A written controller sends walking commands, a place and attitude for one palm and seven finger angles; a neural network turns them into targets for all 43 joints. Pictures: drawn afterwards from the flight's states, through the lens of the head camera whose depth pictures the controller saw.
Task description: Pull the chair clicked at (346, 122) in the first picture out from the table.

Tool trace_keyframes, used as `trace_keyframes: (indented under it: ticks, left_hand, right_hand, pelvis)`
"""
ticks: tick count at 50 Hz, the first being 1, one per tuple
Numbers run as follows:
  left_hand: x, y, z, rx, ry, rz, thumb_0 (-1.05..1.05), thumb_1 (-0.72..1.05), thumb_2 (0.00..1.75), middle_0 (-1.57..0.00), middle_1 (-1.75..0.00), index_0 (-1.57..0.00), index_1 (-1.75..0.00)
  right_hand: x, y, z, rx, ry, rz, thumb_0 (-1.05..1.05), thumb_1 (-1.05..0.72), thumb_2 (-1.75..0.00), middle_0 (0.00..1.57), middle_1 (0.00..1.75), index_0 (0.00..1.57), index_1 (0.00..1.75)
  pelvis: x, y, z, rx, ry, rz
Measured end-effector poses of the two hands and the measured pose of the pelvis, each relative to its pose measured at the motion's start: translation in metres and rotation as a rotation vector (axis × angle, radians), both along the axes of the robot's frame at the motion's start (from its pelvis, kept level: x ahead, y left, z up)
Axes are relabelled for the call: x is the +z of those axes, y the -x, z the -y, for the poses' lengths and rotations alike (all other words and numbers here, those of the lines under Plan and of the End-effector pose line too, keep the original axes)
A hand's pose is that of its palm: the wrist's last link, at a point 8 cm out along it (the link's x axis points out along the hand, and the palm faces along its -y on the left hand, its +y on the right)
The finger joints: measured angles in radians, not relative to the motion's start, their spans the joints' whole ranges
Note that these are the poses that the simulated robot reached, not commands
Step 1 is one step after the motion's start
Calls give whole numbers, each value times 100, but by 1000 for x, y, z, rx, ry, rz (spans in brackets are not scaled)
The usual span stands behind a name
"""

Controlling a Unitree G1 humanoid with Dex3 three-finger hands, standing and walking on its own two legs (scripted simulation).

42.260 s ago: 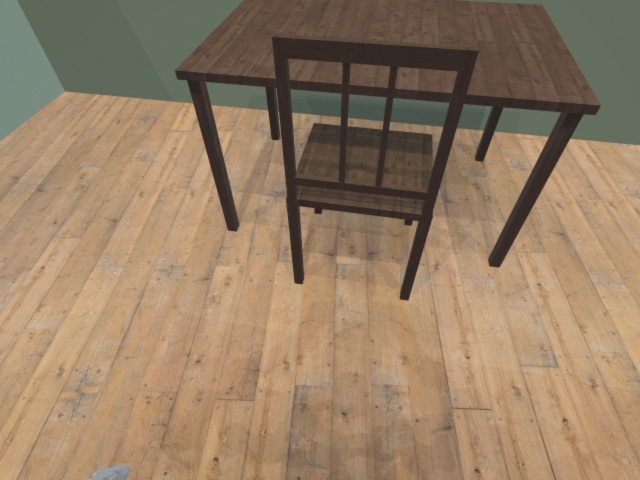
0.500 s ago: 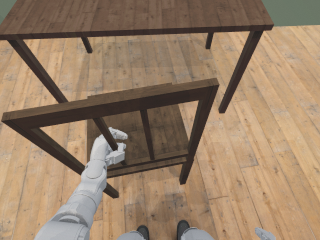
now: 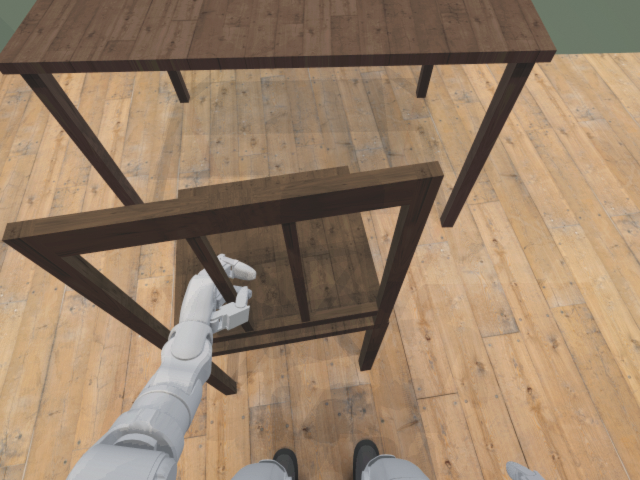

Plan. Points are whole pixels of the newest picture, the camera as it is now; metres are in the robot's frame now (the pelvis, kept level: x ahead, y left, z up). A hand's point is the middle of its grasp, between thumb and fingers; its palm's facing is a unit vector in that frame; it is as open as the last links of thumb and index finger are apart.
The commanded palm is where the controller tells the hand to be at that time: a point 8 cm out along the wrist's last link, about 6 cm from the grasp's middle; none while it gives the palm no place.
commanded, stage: step backward, pulling the chair out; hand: left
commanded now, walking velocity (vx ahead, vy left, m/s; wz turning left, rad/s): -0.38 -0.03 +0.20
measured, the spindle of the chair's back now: (227, 291) +0.37 +0.14 -0.07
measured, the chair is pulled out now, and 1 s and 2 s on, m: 0.33 0.33 0.35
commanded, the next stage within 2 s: none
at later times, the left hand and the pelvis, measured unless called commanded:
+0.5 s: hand (242, 308) +0.34 +0.12 -0.07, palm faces -0.05 -0.98 -0.21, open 5.0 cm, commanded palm +0.34 +0.17 -0.06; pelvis +0.00 +0.00 +0.00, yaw +1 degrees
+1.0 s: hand (240, 310) +0.34 +0.12 -0.07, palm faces -0.06 -0.98 -0.21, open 5.0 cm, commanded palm +0.34 +0.18 -0.06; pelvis -0.01 +0.00 +0.00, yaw +1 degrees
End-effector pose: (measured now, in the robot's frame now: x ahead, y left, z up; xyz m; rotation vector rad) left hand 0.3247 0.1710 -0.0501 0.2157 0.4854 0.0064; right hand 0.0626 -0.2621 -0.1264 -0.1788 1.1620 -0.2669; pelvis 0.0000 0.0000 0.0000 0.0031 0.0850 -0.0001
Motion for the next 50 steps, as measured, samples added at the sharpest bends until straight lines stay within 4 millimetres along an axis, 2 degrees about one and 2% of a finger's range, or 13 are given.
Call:
trace_keyframes:
  ticks: [14,27,50]
  left_hand:
    - [0,0,0,-5,-2,3,2,72,84,-36,-118,-50,-145]
    - [0,0,0,-10,-2,7,2,72,84,-35,-120,-50,-145]
    - [0,3,-4,-17,1,7,3,72,83,-34,-122,-50,-145]
  right_hand:
    - [3,-13,-1,17,9,26,0,-90,-90,20,30,20,30]
    - [4,-8,0,14,19,11,0,-90,-90,20,30,20,30]
    - [4,-10,-11,25,10,15,0,-90,-90,20,30,20,30]
  pelvis:
    - [0,1,2,10,1,4]
    - [1,3,0,18,6,16]
    - [1,7,-2,23,5,26]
